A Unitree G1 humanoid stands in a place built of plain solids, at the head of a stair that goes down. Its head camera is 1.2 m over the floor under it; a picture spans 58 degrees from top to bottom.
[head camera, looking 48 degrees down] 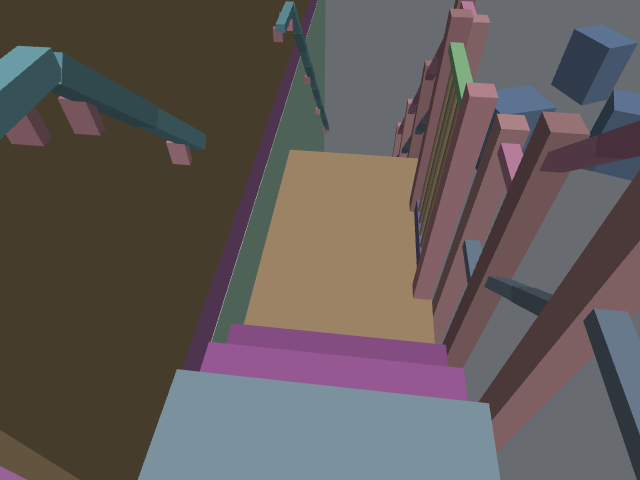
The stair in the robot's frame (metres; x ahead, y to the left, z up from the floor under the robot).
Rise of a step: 0.20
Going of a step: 0.20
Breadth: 0.90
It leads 6 degrees to the right of straight ahead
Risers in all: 3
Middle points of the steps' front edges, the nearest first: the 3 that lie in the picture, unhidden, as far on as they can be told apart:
0.52 -0.03 0.00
0.72 -0.05 -0.20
0.92 -0.07 -0.40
